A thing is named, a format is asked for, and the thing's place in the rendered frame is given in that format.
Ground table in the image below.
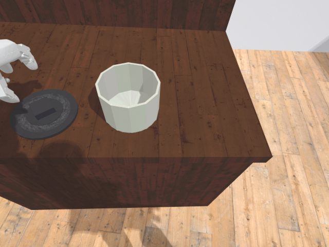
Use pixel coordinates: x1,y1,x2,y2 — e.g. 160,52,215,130
0,0,273,210

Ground pot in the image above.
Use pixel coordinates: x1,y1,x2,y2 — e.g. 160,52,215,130
95,62,160,133

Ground lid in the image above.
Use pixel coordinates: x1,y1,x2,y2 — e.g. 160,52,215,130
10,89,78,140

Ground left robot hand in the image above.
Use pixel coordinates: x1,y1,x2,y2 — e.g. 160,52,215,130
0,39,38,103

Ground knob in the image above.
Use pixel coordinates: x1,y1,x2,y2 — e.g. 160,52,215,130
28,96,56,119

